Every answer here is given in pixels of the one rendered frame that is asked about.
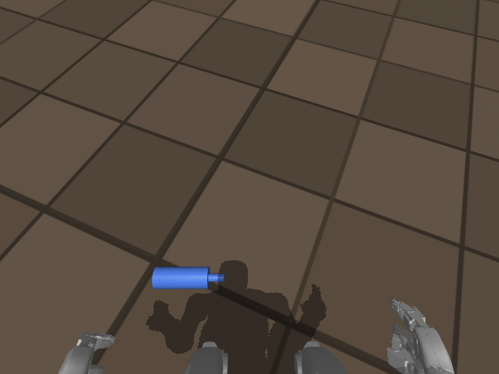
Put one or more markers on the bottle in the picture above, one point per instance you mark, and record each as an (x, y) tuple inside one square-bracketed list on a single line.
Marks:
[(184, 277)]

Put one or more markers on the left robot hand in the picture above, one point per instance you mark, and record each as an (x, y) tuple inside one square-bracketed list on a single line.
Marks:
[(78, 360)]

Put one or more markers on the right robot hand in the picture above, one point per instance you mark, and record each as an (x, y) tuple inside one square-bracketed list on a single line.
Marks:
[(425, 349)]

